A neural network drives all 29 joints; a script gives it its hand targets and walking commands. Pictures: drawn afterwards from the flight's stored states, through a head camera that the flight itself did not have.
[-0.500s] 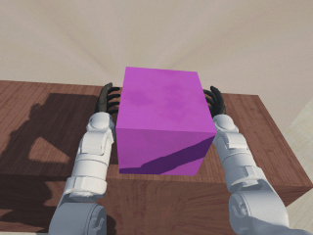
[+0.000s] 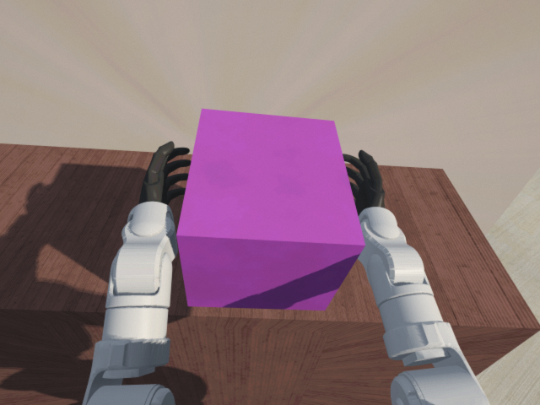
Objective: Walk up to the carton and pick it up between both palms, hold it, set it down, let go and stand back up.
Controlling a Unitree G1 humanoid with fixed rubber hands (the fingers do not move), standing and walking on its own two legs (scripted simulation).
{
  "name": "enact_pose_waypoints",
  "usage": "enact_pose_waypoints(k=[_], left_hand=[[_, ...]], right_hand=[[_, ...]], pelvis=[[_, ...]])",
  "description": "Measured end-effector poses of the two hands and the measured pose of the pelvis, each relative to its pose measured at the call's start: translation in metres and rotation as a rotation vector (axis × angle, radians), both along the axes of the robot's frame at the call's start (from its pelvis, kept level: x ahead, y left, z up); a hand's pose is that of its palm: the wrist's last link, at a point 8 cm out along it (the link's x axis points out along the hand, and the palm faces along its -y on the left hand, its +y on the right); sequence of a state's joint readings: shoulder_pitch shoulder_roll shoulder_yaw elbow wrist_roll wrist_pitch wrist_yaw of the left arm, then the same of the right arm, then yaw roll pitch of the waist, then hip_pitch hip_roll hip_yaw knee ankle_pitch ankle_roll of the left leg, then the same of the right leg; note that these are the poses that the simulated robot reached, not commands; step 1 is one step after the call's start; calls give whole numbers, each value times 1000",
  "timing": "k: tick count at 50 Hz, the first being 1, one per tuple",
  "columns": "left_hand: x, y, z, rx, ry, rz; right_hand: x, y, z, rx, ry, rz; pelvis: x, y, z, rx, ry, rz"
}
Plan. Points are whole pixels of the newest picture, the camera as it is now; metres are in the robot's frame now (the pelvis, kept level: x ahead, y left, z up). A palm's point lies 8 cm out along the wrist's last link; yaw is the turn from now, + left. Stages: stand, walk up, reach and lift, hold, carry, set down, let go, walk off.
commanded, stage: reach and lift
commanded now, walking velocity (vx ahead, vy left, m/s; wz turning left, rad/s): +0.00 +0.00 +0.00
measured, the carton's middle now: (263, 210) +0.37 -0.02 +0.12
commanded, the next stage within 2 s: hold in 0.16 s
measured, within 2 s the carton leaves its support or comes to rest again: neither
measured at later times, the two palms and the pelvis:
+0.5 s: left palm (156, 193) +0.35 +0.13 +0.18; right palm (369, 205) +0.34 -0.17 +0.16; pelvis -0.02 +0.00 +0.00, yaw -1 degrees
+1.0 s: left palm (144, 193) +0.35 +0.14 +0.19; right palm (363, 198) +0.34 -0.15 +0.17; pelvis -0.01 +0.00 +0.00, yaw +0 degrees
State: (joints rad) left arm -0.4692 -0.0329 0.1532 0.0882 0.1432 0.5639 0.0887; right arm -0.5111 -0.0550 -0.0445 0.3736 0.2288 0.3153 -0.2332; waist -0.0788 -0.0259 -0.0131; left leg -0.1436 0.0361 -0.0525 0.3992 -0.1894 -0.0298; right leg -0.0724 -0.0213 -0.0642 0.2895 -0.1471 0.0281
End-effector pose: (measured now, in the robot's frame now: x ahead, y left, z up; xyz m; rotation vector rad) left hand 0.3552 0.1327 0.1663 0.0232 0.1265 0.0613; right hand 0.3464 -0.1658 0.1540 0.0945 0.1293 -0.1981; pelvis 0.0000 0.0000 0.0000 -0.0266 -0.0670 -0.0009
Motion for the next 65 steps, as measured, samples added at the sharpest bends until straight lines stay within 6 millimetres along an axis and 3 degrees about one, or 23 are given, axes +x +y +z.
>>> enact_pose_waypoints(k=[4, 14, 23, 35, 42, 52, 65], left_hand=[[-2, 0, 4, 13, 13, -16], [-2, -2, 3, 52, 61, -27], [-1, -3, 14, 37, 32, -7], [-2, 6, 8, 4, 45, 11], [-5, 12, 17, 7, 13, 19], [-12, 11, 23, 21, 3, 20], [-16, 11, 18, 15, 42, 24]], right_hand=[[-5, 0, 3, -13, 14, -11], [-10, -1, -12, -7, 63, -14], [-4, -2, 1, -14, 32, 1], [3, 6, 9, -27, 42, 21], [2, 11, 16, -14, 10, 27], [-4, 11, 18, -5, 0, 30], [-7, 11, 12, -17, 39, 35]], pelvis=[[-4, 3, 0, 5, -33, -9], [-15, 6, 0, 8, -36, -24], [-18, 4, 1, 12, -24, -25], [-12, -2, 0, 6, -42, -10], [-8, 0, -1, 1, -47, 0], [-5, 3, -1, -1, -64, -6], [-15, 1, -1, 5, -59, -14]])
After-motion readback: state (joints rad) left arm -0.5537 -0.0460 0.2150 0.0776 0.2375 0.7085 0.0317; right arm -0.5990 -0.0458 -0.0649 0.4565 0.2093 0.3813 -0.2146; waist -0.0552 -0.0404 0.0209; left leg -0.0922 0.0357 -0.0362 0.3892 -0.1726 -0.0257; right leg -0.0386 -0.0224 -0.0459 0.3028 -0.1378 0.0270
